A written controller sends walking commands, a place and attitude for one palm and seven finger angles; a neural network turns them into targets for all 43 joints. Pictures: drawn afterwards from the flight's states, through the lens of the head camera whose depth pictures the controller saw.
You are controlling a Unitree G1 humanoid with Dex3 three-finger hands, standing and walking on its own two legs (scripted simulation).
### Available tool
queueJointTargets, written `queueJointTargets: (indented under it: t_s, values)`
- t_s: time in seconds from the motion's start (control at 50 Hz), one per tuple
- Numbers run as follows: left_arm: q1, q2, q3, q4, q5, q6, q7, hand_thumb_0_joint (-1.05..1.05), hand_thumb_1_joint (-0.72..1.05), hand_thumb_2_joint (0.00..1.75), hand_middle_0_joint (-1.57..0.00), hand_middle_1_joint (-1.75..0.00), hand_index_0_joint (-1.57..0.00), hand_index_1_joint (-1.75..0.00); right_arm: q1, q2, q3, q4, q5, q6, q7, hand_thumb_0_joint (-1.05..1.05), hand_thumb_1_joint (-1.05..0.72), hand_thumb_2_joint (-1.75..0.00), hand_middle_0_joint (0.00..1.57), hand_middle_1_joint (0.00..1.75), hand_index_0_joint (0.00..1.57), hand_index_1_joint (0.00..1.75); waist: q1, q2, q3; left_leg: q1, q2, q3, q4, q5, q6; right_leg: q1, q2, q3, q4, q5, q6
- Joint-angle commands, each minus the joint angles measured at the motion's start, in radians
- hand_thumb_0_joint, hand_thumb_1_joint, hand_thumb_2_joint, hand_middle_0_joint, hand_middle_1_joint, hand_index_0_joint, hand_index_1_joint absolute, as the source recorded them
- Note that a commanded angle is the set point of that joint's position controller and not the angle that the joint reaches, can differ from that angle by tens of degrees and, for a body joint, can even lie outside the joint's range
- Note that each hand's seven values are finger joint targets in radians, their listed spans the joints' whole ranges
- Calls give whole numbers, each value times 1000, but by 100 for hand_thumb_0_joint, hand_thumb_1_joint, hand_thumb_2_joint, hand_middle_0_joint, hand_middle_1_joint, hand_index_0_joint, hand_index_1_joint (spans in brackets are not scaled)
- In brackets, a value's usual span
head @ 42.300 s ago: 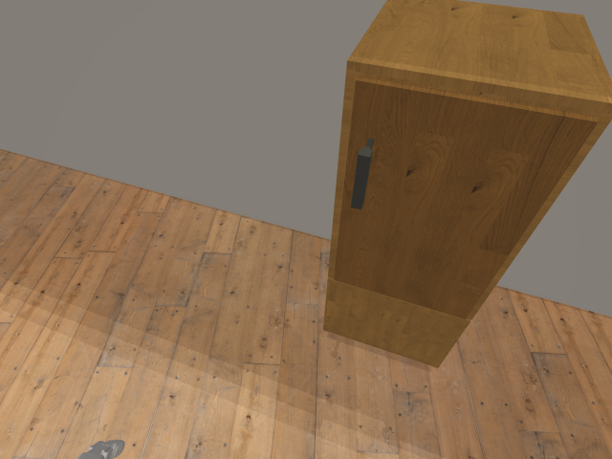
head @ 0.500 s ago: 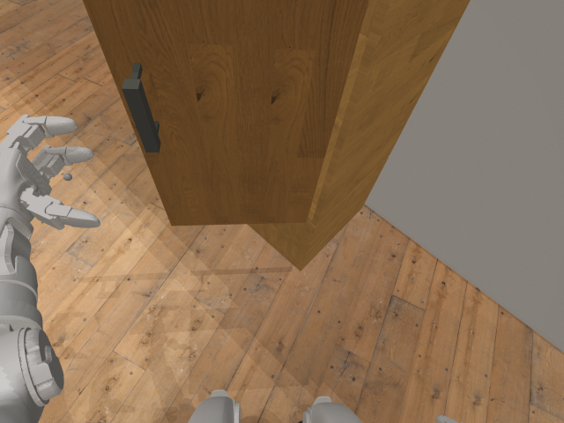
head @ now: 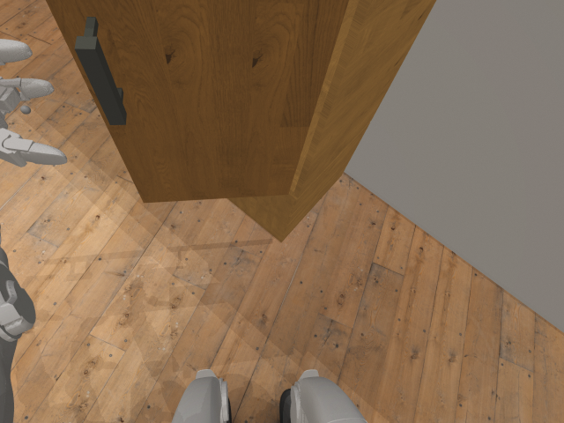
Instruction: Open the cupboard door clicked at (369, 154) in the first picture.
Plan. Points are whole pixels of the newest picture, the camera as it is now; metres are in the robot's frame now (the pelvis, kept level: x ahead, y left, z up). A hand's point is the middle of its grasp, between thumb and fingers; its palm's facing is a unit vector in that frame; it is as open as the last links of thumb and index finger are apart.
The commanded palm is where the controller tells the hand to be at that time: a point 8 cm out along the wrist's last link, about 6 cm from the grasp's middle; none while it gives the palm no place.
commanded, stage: move the hooked fingers beside the handle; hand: left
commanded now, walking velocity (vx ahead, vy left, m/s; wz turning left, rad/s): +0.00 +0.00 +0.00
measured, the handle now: (105, 74) +0.57 +0.22 +0.08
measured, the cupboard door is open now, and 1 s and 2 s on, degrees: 47 47 47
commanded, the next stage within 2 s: slide the fingers in behind the handle in 0.96 s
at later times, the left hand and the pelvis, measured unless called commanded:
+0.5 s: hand (28, 98) +0.52 +0.30 +0.08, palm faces +0.09 -1.00 -0.01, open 14.0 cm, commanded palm +0.51 +0.33 +0.08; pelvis +0.01 +0.00 +0.00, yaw -1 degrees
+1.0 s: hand (27, 101) +0.52 +0.30 +0.08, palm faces +0.08 -1.00 +0.01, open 14.0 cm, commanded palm +0.51 +0.34 +0.08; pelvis +0.01 +0.00 -0.01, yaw -1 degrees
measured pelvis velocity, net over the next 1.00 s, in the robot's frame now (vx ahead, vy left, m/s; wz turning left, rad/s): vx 0.01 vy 0.00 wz -0.01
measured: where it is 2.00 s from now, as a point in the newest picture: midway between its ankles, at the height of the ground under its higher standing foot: outside the picture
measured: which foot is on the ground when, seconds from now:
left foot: down 0.00-1.00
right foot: down 0.00-1.00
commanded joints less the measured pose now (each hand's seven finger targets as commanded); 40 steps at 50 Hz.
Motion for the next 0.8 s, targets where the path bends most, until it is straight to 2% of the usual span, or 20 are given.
queueJointTargets:
  t_s: [0.0,0.02,0.06,0.1,0.12,0.14,0.22,0.28,0.3,0.32,0.36,0.4,0.44,0.5,0.56,0.6,0.66,0.72,0.74,0.78]
  values:
    - [-446,379,46,-174,1,-37,9,0,-50,30,-30,-120,-30,-120,179,-211,-72,-52,0,-4,-21,0,-90,-90,20,30,20,30,-5,225,-453,445,10,-98,-116,370,-27,38,25,26,-84,201,-22]
    - [-457,370,30,-167,12,-34,12,0,-50,30,-30,-120,-30,-120,183,-209,-69,-54,0,-1,-19,0,-90,-90,20,30,20,30,-12,241,-460,455,10,-99,-111,378,-28,24,25,25,-83,199,-22]
    - [-476,384,37,-160,18,-33,20,0,-50,30,-30,-120,-30,-120,194,-210,-69,-52,-4,4,-19,0,-90,-90,20,30,20,30,-27,212,-458,444,15,-102,-100,387,-24,21,29,24,-82,208,-18]
    - [-505,415,50,-142,19,-35,19,0,-50,30,-30,-120,-30,-120,204,-215,-65,-50,-5,8,-21,0,-90,-90,20,30,20,30,-37,214,-465,435,17,-106,-90,402,-25,13,31,23,-75,217,-18]
    - [-528,406,36,-135,21,-32,16,0,-50,30,-30,-120,-30,-120,207,-213,-63,-47,-4,9,-21,0,-90,-90,20,30,20,30,-50,218,-469,426,16,-100,-80,401,-20,10,30,27,-75,224,-15]
    - [-495,434,59,-118,26,-27,14,0,-50,30,-30,-120,-30,-120,214,-216,-65,-50,-6,9,-20,0,-90,-90,20,30,20,30,-36,212,-473,411,15,-100,-79,400,-20,27,31,26,-73,226,-17]
    - [-406,435,78,-164,21,-19,-5,0,-50,30,-30,-120,-30,-120,232,-212,-74,-59,-9,21,-10,0,-90,-90,20,30,20,30,-3,263,-562,490,20,-93,-69,538,-30,54,35,23,-62,312,-18]
    - [-377,416,86,-185,1,-12,-15,0,-50,30,-30,-120,-30,-120,233,-209,-77,-67,-9,30,-4,0,-90,-90,20,30,20,30,-3,227,-543,471,19,-88,-68,560,-24,73,41,19,-63,342,-17]
    - [-378,441,103,-200,3,-13,-13,0,-50,30,-30,-120,-30,-120,232,-210,-81,-67,-8,30,-4,0,-90,-90,20,30,20,30,2,233,-547,471,20,-85,-70,552,-24,80,41,22,-67,343,-14]
    - [-386,432,97,-214,3,-15,-11,0,-50,30,-30,-120,-30,-120,231,-208,-79,-68,-8,32,-1,0,-90,-90,20,30,20,30,-1,258,-538,475,19,-83,-73,544,-25,71,42,21,-69,335,-15]
    - [-398,440,103,-212,2,-19,-4,0,-50,30,-30,-120,-30,-120,226,-208,-79,-65,-7,31,1,0,-90,-90,20,30,20,30,-10,218,-498,429,16,-76,-75,492,-17,88,43,25,-76,324,-13]
    - [-411,474,133,-256,3,-40,3,0,-50,30,-30,-120,-30,-120,225,-211,-86,-64,-11,26,-1,0,-90,-90,20,30,20,30,-3,244,-552,462,17,-79,-69,525,-20,99,44,28,-68,345,-16]
    - [-401,419,95,-259,5,-51,2,0,-50,30,-30,-120,-30,-120,223,-201,-83,-56,-8,29,4,0,-90,-90,20,30,20,30,-3,292,-537,517,19,-86,-73,556,-32,60,46,20,-72,327,-19]
    - [-399,349,50,-241,-11,-48,-7,0,-50,30,-30,-120,-30,-120,217,-199,-83,-46,-5,36,5,0,-90,-90,20,30,20,30,-19,285,-511,548,24,-94,-73,573,-34,18,47,13,-82,311,-18]
    - [-372,334,32,-171,-11,-17,-15,0,-50,30,-30,-120,-30,-120,212,-202,-79,-49,0,39,-1,0,-90,-90,20,30,20,30,-24,215,-449,471,16,-89,-85,481,-22,38,44,14,-90,287,-17]
    - [-400,365,47,-217,-8,-28,-10,0,-50,30,-30,-120,-30,-120,209,-203,-79,-51,-2,37,-5,0,-90,-90,20,30,20,30,-13,264,-492,509,17,-93,-83,522,-30,37,41,17,-82,301,-20]
    - [-409,298,8,-237,-13,-42,1,0,-50,30,-30,-120,-30,-120,202,-193,-79,-50,-4,39,2,0,-90,-90,20,30,20,30,-20,265,-485,543,19,-99,-79,544,-37,11,43,11,-85,291,-20]
    - [-413,350,42,-185,-13,-38,11,0,-50,30,-30,-120,-30,-120,192,-202,-77,-52,-2,33,-4,0,-90,-90,20,30,20,30,-27,210,-453,459,15,-93,-80,464,-25,40,39,18,-81,278,-19]
    - [-412,341,30,-160,-6,-32,12,0,-50,30,-30,-120,-30,-120,187,-199,-73,-57,1,31,-4,0,-90,-90,20,30,20,30,-27,209,-426,431,11,-88,-83,428,-23,39,38,20,-83,261,-18]
    - [-436,377,52,-200,1,-45,18,0,-50,30,-30,-120,-30,-120,187,-202,-72,-62,-2,28,-6,0,-90,-90,20,30,20,30,-18,253,-468,456,10,-89,-74,456,-25,41,38,23,-70,276,-24]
